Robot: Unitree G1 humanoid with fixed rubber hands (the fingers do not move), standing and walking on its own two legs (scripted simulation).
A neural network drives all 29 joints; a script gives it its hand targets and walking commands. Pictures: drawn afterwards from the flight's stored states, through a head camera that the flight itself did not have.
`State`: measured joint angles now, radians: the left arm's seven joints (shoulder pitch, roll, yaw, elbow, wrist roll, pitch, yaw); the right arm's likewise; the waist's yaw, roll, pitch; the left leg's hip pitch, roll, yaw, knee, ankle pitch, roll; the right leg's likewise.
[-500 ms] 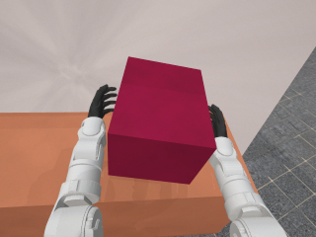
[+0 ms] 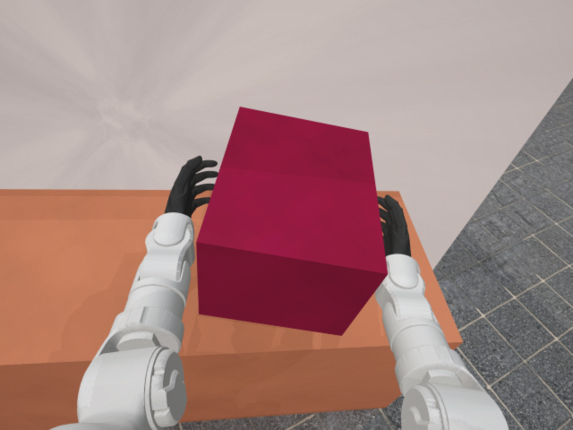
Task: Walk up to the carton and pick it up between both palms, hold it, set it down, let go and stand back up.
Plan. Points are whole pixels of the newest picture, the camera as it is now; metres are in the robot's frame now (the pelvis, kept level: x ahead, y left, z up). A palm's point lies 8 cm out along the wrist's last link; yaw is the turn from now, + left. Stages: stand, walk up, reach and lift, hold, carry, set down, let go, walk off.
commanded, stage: set down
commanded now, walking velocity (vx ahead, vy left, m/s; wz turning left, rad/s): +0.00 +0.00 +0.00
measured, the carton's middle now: (289, 217) +0.43 -0.02 +0.04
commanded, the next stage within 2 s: none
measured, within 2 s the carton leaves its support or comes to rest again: neither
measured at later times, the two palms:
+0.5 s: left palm (190, 217) +0.42 +0.14 +0.05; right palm (385, 265) +0.35 -0.17 +0.02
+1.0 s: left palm (188, 228) +0.44 +0.15 +0.00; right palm (369, 277) +0.35 -0.16 -0.03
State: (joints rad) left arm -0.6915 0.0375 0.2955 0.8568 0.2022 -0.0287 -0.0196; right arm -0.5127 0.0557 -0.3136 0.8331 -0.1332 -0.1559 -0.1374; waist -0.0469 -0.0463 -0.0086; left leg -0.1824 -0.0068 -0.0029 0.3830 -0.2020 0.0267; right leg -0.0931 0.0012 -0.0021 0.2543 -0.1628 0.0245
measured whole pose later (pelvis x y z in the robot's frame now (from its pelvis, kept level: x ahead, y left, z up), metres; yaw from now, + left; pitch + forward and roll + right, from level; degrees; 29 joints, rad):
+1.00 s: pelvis -0.01 +0.01 -0.02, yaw +0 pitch +19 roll -4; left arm -0.99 0.17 0.23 1.47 0.16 -0.48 -0.01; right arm -0.64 0.10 -0.59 1.13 -0.31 -0.51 -0.18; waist -0.06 -0.01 -0.11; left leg -0.67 0.02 -0.01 0.55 -0.22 0.03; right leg -0.54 0.02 -0.04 0.36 -0.16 0.03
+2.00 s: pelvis -0.04 +0.02 -0.06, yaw -2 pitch +32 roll -7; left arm -1.27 0.29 0.20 1.68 0.18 -0.52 -0.03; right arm -0.88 0.11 -0.79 1.28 -0.38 -0.59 -0.20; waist -0.13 -0.03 -0.17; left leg -1.13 0.04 -0.04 0.86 -0.28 0.03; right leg -1.00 0.03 -0.09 0.68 -0.23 0.03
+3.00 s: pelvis -0.06 +0.00 -0.08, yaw -1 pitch +33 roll -9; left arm -1.32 0.34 0.31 1.55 0.33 -0.40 -0.10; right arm -0.97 0.16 -0.89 1.25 -0.43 -0.56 -0.21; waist -0.18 -0.08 -0.17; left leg -1.26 0.04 -0.09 0.98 -0.31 0.01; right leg -1.12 0.03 -0.14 0.81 -0.28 0.01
